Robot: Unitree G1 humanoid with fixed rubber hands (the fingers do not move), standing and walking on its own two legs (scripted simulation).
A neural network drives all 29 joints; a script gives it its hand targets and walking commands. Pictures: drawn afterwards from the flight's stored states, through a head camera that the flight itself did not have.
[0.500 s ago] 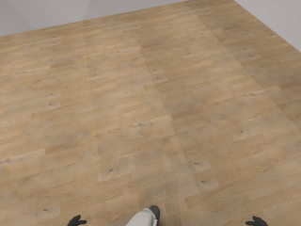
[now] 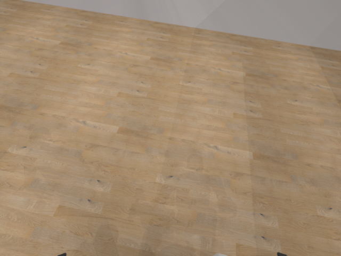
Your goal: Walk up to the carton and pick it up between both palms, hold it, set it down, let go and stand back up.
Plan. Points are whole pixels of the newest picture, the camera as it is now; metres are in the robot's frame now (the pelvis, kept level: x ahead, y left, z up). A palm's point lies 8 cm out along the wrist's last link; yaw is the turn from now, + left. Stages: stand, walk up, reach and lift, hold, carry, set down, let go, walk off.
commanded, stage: walk up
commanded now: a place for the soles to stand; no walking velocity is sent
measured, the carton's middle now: out of the picture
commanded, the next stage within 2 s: none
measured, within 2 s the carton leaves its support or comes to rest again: neither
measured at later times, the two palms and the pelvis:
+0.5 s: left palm out of the picture -0.04 +0.34 -0.07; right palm (229, 244) +0.18 -0.14 -0.11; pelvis +0.00 +0.06 +0.02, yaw +24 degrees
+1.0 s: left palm out of the picture -0.17 +0.48 -0.13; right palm (146, 235) +0.20 +0.07 -0.08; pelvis -0.03 +0.23 +0.00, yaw +45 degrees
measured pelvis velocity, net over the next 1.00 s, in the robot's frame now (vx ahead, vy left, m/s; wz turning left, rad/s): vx -0.03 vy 0.23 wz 0.79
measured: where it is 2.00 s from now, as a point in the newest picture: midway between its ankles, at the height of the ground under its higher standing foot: outside the picture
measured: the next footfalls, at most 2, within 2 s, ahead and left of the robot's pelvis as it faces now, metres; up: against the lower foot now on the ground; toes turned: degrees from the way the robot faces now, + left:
right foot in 0.32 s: +0.12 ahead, -0.01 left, +0.00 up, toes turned +12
left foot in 0.82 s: -0.06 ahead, +0.33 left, +0.00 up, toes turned +45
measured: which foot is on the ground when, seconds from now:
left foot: down 0.00-0.34, up 0.36-0.80, down 0.82-1.00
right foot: up 0.00-0.30, down 0.32-0.84, up 0.86-1.00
